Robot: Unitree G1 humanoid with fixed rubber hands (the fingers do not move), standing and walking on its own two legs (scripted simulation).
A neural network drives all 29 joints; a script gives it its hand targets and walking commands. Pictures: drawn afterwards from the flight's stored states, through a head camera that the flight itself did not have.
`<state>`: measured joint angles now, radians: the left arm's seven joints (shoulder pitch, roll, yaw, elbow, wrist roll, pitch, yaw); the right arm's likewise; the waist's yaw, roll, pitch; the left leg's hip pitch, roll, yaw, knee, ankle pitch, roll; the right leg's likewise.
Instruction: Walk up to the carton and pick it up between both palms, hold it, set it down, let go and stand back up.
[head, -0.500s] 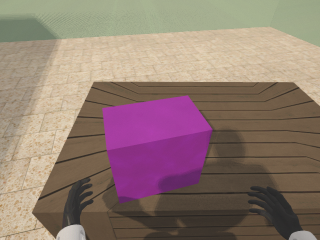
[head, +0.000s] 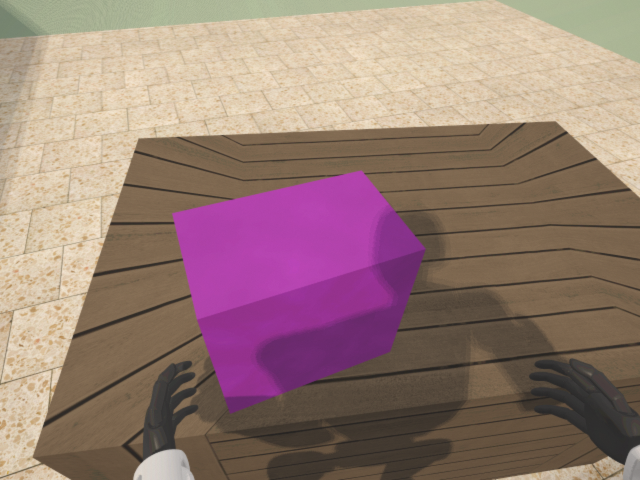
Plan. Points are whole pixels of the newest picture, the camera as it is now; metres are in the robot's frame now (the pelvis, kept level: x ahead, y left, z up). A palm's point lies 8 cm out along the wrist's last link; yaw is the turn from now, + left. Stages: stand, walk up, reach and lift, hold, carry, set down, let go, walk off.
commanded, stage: set down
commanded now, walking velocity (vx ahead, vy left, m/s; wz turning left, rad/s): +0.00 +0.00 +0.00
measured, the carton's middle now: (295, 292) +0.37 +0.08 +0.02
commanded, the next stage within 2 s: let go in 1.98 s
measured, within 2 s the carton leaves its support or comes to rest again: neither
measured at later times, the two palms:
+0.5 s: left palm out of the picture +0.13 +0.22 -0.04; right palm (553, 448) +0.19 -0.25 -0.02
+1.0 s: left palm out of the picture +0.13 +0.23 -0.03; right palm (535, 448) +0.20 -0.24 -0.04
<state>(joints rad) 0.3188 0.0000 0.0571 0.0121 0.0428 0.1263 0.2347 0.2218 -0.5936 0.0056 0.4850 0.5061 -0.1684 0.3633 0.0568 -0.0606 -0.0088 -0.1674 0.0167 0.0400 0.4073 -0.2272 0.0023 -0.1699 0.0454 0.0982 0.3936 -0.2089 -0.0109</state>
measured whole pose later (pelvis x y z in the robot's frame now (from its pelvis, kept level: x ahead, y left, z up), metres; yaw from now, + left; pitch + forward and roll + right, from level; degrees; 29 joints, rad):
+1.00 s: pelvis -0.02 +0.00 +0.00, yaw +2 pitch -3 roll +0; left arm 0.25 0.14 0.00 0.25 -0.07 0.15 0.08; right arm 0.18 -0.34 -0.05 0.50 0.13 -0.05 0.17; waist 0.09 0.02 0.04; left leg -0.12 -0.01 0.02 0.36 -0.17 0.01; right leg -0.13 0.00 0.03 0.39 -0.20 0.00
